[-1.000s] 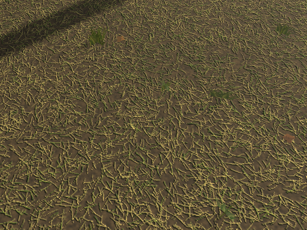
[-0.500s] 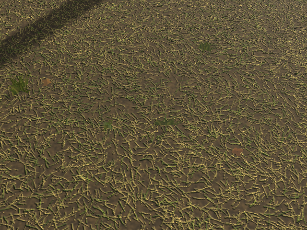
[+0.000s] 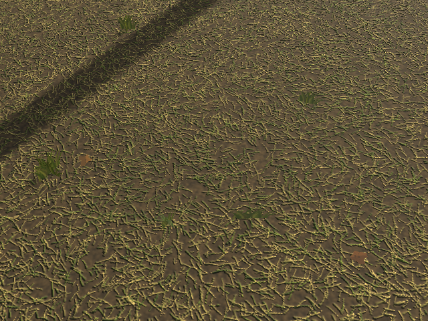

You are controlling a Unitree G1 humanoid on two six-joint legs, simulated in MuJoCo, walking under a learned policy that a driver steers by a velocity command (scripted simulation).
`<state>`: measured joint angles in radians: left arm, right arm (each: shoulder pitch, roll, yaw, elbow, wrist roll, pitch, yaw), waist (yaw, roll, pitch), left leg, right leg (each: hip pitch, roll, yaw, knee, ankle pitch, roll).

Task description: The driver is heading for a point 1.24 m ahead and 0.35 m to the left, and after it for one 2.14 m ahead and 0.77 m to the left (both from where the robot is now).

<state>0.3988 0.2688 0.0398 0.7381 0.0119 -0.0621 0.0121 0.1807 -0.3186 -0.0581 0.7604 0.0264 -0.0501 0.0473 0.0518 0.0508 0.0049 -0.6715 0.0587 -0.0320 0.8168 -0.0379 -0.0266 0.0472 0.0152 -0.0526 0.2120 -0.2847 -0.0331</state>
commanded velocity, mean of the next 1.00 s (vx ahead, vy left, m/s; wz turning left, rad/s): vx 0.49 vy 0.00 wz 0.49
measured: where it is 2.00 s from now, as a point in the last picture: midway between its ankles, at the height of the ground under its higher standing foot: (139, 170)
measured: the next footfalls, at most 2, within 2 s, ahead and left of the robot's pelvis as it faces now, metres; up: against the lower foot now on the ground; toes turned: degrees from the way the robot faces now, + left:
left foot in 0.18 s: +0.28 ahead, +0.14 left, +0.00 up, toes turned +8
right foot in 0.66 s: +0.59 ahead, +0.00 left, +0.00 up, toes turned +26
